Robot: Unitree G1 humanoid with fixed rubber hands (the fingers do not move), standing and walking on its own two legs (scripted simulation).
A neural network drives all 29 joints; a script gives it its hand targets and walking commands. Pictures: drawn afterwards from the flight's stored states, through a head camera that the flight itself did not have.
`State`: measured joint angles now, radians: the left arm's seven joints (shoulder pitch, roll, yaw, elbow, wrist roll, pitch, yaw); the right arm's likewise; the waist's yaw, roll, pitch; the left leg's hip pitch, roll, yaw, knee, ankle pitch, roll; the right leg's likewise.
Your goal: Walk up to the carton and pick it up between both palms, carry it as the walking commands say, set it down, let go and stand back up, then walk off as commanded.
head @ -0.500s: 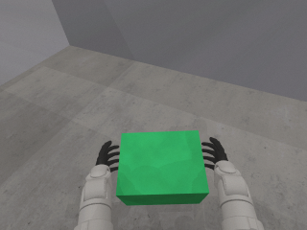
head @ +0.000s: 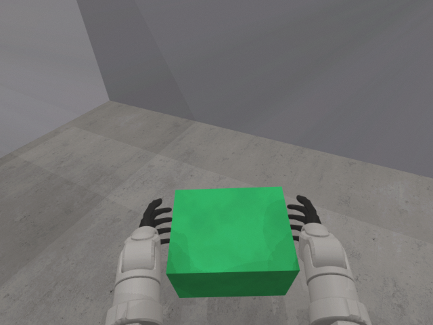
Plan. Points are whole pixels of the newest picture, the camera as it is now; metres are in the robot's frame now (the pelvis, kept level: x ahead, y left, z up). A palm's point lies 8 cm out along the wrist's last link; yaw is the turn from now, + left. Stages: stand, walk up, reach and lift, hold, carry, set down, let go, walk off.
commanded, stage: reach and lift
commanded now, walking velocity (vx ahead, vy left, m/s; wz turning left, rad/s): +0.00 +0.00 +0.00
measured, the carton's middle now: (230, 242) +0.34 +0.00 -0.03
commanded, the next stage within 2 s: hold in 0.74 s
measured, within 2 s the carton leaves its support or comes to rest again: neither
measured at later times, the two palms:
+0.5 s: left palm (141, 239) +0.30 +0.17 +0.06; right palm (307, 232) +0.30 -0.15 +0.05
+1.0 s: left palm (142, 243) +0.29 +0.16 +0.06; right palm (311, 239) +0.28 -0.16 +0.05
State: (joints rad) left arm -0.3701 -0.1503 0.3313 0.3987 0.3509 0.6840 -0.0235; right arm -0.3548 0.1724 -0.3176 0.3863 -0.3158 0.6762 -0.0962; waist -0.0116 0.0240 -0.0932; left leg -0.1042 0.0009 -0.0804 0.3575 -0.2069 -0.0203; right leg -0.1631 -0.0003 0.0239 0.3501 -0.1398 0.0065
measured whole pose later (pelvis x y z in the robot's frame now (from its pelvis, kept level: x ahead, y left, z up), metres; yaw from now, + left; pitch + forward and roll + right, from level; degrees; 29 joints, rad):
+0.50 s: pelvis +0.01 +0.00 +0.00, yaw +0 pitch -5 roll +0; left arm -0.29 -0.15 0.30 0.28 0.35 0.72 -0.04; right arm -0.29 0.16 -0.28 0.29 -0.32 0.72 0.02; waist 0.00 0.03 -0.05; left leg -0.03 0.00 -0.08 0.31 -0.20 -0.02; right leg -0.09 0.00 0.03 0.30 -0.13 0.01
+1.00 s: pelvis +0.00 +0.01 +0.00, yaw -1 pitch -6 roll +0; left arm -0.26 -0.15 0.26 0.26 0.33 0.73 -0.02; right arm -0.26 0.15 -0.26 0.25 -0.31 0.73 0.02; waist 0.00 0.03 -0.04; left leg -0.02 0.00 -0.07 0.32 -0.20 -0.01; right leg -0.08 0.00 0.04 0.32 -0.13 0.02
